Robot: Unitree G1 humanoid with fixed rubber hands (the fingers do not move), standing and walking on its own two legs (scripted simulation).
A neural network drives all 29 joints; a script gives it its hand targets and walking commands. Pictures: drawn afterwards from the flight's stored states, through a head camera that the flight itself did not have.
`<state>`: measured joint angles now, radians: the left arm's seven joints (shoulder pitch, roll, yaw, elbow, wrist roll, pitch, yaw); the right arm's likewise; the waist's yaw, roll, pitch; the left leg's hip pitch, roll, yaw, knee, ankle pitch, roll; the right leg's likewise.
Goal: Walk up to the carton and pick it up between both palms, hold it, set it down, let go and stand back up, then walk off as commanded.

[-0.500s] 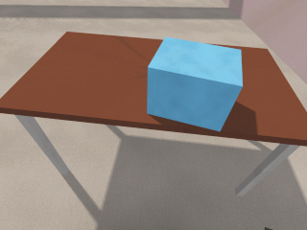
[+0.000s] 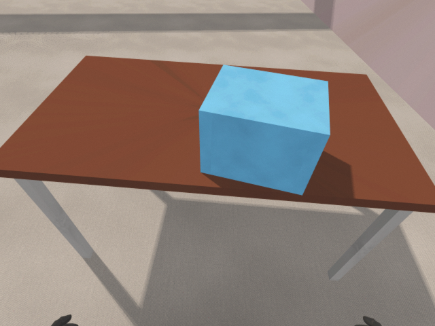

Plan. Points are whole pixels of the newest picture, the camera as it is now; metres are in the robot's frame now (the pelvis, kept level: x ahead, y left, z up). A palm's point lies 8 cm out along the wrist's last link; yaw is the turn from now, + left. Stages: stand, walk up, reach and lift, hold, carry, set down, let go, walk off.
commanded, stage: walk up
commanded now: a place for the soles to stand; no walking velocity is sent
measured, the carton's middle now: (261, 128) +0.62 -0.10 +0.02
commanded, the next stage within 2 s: none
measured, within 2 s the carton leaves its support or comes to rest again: neither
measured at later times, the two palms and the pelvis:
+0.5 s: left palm out of the picture +0.14 +0.25 -0.10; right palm out of the picture +0.11 -0.43 -0.11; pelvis +0.07 -0.08 -0.01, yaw -1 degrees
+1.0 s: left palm (97, 258) +0.29 +0.28 -0.12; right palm (402, 292) +0.24 -0.38 -0.09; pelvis +0.19 -0.05 -0.01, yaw +0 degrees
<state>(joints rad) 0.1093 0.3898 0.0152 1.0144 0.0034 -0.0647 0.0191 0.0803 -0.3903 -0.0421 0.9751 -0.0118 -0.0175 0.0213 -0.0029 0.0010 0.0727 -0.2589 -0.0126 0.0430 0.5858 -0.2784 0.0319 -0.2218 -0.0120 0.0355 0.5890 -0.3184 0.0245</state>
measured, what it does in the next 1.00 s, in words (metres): walks ahead: right foot, then left foot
